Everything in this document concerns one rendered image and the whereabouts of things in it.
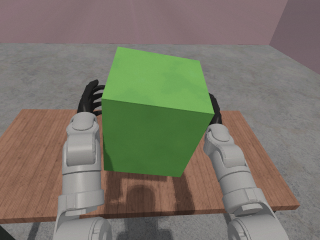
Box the robot left upper arm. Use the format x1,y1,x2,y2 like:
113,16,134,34
54,216,112,240

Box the robot right hand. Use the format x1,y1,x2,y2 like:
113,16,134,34
208,93,223,126

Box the robot right upper arm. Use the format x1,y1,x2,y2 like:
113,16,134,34
227,214,288,240

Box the right robot forearm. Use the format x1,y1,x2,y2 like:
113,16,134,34
203,123,289,240

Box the left robot forearm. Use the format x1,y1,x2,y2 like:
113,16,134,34
52,112,105,240

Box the table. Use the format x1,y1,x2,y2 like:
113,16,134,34
0,109,300,240

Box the carton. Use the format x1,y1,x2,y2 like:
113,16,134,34
101,46,215,177

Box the robot left hand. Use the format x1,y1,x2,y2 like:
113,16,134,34
77,79,105,116

